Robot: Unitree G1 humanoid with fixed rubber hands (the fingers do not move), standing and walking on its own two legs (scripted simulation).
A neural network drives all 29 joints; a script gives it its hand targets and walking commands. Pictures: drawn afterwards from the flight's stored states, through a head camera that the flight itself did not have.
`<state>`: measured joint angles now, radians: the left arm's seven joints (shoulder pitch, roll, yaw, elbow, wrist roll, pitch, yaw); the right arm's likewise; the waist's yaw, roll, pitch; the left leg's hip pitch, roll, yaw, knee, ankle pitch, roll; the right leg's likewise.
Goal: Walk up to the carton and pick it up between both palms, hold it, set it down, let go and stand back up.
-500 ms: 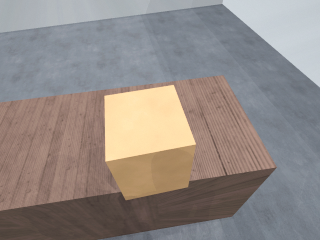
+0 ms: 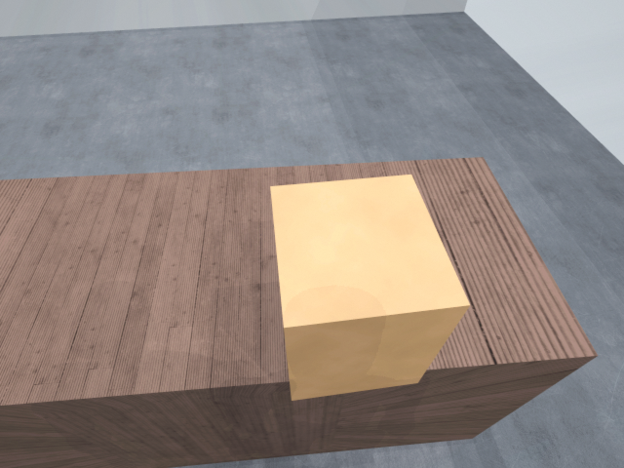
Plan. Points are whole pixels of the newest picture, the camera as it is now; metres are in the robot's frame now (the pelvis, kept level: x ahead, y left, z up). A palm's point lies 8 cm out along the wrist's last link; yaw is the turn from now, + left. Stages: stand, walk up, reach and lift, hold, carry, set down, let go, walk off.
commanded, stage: walk up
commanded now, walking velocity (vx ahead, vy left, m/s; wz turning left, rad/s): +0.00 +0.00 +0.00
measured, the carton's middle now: (349, 291) +0.37 -0.03 -0.02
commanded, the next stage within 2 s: none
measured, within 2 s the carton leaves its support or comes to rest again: neither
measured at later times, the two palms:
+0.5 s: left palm out of the picture +0.01 +0.20 -0.14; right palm out of the picture +0.00 -0.22 -0.14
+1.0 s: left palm out of the picture -0.03 +0.15 -0.11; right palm out of the picture +0.00 -0.32 -0.14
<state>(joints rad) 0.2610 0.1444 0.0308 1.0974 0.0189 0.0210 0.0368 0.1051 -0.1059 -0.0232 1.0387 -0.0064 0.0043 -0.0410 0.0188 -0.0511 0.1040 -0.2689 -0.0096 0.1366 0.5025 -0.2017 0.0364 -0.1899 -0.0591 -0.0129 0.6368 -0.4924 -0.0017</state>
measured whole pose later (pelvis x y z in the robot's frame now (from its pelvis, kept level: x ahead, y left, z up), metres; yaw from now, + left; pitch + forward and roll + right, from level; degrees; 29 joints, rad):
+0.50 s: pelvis +0.02 +0.00 +0.01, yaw +1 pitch -3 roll +0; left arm 0.28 0.11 0.03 1.13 0.01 -0.01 0.04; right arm 0.29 -0.14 -0.02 1.15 0.00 0.00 -0.03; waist -0.02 -0.01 0.08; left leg -0.18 0.02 0.11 0.41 -0.19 0.02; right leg -0.04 -0.02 -0.03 0.39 -0.31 0.00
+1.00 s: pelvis -0.04 -0.08 +0.01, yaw +0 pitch -1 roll +2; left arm 0.27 0.12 0.03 1.05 0.02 0.02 0.03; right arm 0.21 -0.22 -0.06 1.04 -0.03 0.05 -0.01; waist -0.01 0.06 0.02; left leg -0.40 -0.01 -0.04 0.98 -0.38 0.00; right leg -0.22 0.00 -0.05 0.44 -0.21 -0.04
